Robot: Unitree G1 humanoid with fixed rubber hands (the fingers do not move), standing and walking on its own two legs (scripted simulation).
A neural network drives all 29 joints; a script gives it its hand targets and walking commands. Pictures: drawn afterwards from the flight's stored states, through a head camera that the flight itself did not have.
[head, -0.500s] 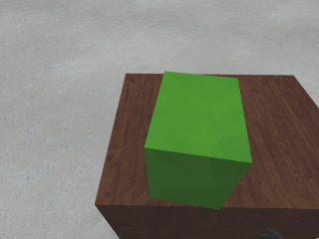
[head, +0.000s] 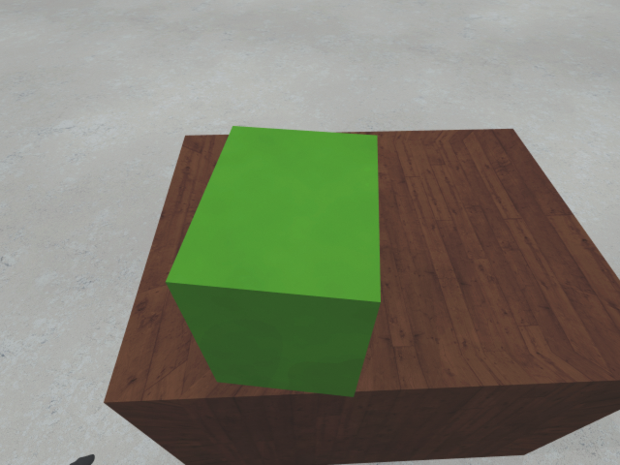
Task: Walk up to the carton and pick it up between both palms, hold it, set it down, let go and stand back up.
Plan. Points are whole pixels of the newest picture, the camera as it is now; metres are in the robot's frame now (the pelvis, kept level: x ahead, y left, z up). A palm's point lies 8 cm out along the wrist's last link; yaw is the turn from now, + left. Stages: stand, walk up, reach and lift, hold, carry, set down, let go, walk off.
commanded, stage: walk up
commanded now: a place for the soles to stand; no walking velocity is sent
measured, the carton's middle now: (294, 263) +0.42 +0.03 +0.00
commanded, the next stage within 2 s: none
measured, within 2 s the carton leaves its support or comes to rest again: neither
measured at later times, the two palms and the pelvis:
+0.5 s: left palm out of the picture +0.08 +0.27 -0.07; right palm out of the picture +0.08 -0.39 -0.10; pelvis -0.01 -0.06 +0.01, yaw +0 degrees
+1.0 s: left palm out of the picture +0.07 +0.33 -0.09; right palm out of the picture +0.09 -0.30 -0.09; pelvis -0.01 +0.00 +0.01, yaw +0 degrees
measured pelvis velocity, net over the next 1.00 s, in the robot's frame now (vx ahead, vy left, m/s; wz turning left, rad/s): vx -0.01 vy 0.00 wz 0.01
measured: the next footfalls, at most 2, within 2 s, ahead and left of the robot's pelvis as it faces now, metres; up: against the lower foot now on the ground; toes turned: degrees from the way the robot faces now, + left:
left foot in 0.64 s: +0.05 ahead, +0.11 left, +0.00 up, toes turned +1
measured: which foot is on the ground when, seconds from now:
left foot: down 0.00-0.00, up 0.02-0.62, down 0.64-1.00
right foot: down 0.00-1.00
